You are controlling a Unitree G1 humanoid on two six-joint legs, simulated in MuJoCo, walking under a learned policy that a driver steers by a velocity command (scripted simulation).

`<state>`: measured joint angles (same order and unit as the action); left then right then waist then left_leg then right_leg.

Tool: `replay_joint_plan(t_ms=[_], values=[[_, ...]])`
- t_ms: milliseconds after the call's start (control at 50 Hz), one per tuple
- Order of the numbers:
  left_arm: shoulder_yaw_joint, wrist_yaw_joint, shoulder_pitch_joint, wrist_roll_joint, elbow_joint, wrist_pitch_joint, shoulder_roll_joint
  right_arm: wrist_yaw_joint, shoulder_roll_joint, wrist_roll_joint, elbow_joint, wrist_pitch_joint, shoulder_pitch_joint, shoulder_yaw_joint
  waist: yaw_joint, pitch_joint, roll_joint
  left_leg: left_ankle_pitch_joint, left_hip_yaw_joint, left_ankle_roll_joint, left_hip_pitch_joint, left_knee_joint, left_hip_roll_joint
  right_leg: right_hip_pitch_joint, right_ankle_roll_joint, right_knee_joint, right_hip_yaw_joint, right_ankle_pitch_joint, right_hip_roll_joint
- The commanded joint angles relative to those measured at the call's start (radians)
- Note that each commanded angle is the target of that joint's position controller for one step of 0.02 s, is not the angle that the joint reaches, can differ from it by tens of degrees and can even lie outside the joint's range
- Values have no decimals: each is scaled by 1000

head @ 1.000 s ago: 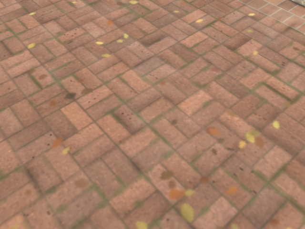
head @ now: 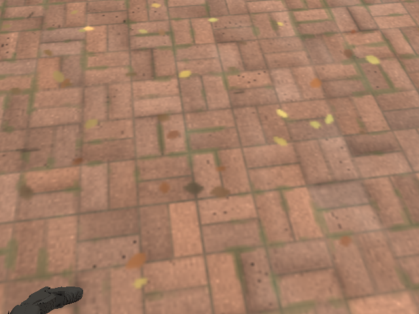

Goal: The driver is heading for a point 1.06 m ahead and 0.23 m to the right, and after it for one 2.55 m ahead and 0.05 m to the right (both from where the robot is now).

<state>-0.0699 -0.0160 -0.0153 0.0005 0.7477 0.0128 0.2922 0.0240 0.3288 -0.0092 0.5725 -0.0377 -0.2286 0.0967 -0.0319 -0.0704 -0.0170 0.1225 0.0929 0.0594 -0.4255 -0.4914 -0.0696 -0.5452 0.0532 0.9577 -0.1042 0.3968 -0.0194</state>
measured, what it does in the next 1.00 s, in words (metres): steps on the spot, turning right: right foot, then left foot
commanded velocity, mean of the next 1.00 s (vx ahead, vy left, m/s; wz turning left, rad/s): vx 0.01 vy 0.00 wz -0.35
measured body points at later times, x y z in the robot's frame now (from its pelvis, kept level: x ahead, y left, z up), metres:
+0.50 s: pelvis +0.03 -0.04 +0.00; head +0.07 -0.05 +0.45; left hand +0.15 +0.25 -0.10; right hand +0.23 -0.30 -0.08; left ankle -0.01 +0.08 -0.73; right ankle +0.08 -0.16 -0.74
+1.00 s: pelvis +0.02 -0.09 -0.01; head +0.07 -0.13 +0.44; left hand +0.31 +0.09 -0.08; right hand +0.04 -0.42 -0.12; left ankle +0.01 +0.07 -0.65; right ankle +0.01 -0.19 -0.74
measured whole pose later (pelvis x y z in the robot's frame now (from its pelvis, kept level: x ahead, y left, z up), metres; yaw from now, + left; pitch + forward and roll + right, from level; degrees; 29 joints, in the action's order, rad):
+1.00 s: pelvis +0.02 -0.09 -0.01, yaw -26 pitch +3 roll +0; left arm -0.09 0.01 0.13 0.01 0.60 -0.04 0.32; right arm 0.01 0.32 0.00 0.68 0.01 -0.12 0.10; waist -0.01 -0.09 -0.04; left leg 0.56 -0.01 -0.06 -0.45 -1.16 0.05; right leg -0.40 -0.05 0.60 0.01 0.25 -0.03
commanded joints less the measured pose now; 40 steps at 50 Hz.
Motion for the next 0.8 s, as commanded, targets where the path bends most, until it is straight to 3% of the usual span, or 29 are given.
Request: replay_joint_plan(t_ms=[20,100,160,180,200,220,240,260,280,320,340,360,400,480,500,520,540,560,580,600,620,640,700,760,800], values=[[-12,2,55,8,-24,6,62,25,173,-4,-104,6,67,57,42,269,-82,-180,299,157,215,108,213,54,20,-155,-9,-73,-31],[-17,15,76,6,-17,0,84,17,139,5,-101,-4,65,41,15,259,-154,-107,330,134,161,75,209,155,11,-252,14,-108,-16],[-23,25,126,-6,-8,10,87,9,103,1,-96,-8,77,22,40,214,-147,-12,321,80,89,1,158,301,-42,-486,40,-252,11],[-35,22,133,-26,-20,10,142,9,61,11,-92,-7,41,9,20,193,-24,158,250,28,26,-127,78,348,-95,-584,-116,-280,156],[-42,17,106,-51,-21,3,206,7,30,17,-112,1,3,-3,-44,138,254,431,75,-36,-78,-285,-82,315,-248,-677,-363,-386,324],[-22,14,68,-68,-49,13,138,8,72,27,-101,15,7,7,-22,139,279,510,133,-82,-51,-479,-29,236,-353,-718,-518,-336,392],[-5,13,24,-51,-63,20,85,7,109,21,-72,16,8,19,-27,126,182,454,151,-102,-22,-539,-6,219,-329,-695,-431,-287,339],[7,17,-9,-30,-60,21,56,6,83,33,-47,12,4,13,-45,125,134,410,109,-125,15,-500,29,217,-269,-677,-332,-244,263],[6,20,-14,-6,-60,17,64,6,59,45,-47,13,25,7,-34,111,142,371,63,-144,11,-439,51,243,-234,-661,-293,-247,215],[-34,12,56,22,-51,-9,167,6,30,32,-66,26,106,-2,17,81,152,354,-13,-157,10,-319,28,287,-220,-611,-259,-380,151],[-50,8,112,23,-46,-19,197,8,23,20,-72,31,132,-2,43,97,160,373,-26,-157,5,-273,5,343,-230,-598,-282,-428,149],[-58,6,146,22,-45,-26,203,11,20,9,-73,34,139,-2,57,122,170,383,-20,-155,3,-231,-6,400,-240,-590,-318,-448,156],[-63,2,156,27,-54,-33,186,16,24,-9,-61,38,126,3,58,154,210,360,-1,-144,15,-152,-15,467,-248,-590,-386,-467,167],[-74,-12,112,54,-83,-51,167,3,23,-13,-1,53,28,15,2,208,206,151,-10,-97,226,129,-19,412,-204,-551,-402,-489,123],[-71,-18,110,59,-93,-55,147,1,45,-9,17,52,-3,24,-4,227,178,60,3,-74,364,171,41,300,-163,-518,-365,-400,88],[-60,-18,110,56,-109,-56,100,5,102,14,14,45,-4,38,9,215,10,-75,136,3,474,169,211,105,-109,-366,-250,-193,10],[-62,-12,138,46,-133,-42,100,0,154,54,5,41,50,50,46,167,-272,-336,343,150,438,183,423,-92,-51,-197,-66,159,-102],[-87,-5,172,25,-112,-33,178,5,103,65,-21,47,99,38,57,150,-186,-464,323,208,398,170,497,-114,-9,41,-61,202,-13],[-100,1,195,32,-88,-38,201,15,52,56,-35,51,151,23,76,141,-112,-465,219,173,376,154,438,-102,4,139,-43,150,3],[-98,-1,215,34,-72,-52,180,20,38,39,-38,54,188,18,90,122,-80,-436,125,128,370,136,366,-113,19,185,-25,86,9],[-89,1,215,29,-75,-61,155,24,36,18,-30,57,190,16,81,103,-97,-464,67,109,388,123,338,-157,33,217,-9,21,29],[-75,8,196,30,-88,-65,122,28,44,14,-21,55,171,16,65,89,-108,-505,15,109,381,124,318,-169,46,210,24,-15,43],[-48,29,93,37,-158,-60,85,34,73,25,7,40,88,27,-4,86,-124,-470,-45,139,428,135,321,-179,63,79,91,-74,78],[-38,49,68,30,-200,-61,79,24,124,19,16,32,81,42,-16,103,-132,-448,-89,144,420,130,358,-88,44,-58,132,-71,95],[-45,56,87,29,-205,-69,97,9,147,5,19,35,99,51,-3,108,-140,-453,-139,125,382,110,366,6,21,-140,176,-76,79]])
Velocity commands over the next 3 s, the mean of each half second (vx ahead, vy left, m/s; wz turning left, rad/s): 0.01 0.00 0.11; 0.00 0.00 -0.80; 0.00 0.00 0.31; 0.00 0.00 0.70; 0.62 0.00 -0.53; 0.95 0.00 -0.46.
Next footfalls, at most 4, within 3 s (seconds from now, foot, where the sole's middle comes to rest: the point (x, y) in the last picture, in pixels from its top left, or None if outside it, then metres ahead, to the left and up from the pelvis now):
0.18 right None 0.12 -0.15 -0.77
0.50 left None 0.03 0.07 -0.77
0.90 right None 0.05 -0.21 -0.77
1.44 left None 0.10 0.02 -0.77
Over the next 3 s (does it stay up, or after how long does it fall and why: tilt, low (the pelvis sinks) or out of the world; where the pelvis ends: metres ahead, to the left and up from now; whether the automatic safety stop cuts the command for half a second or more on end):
stays up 0.65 -0.29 -0.01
